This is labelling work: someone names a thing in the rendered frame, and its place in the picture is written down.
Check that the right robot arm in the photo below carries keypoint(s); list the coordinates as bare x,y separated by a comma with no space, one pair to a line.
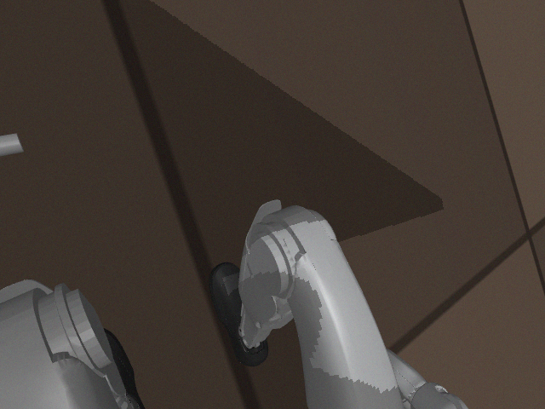
434,396

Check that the right robot hand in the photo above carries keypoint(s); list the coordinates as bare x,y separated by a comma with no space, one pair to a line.
408,379

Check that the right robot foot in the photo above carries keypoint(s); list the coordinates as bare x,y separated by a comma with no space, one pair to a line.
223,287

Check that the bottle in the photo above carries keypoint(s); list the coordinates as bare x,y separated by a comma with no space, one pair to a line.
10,144

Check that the left robot foot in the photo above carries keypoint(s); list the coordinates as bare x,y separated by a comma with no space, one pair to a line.
125,370

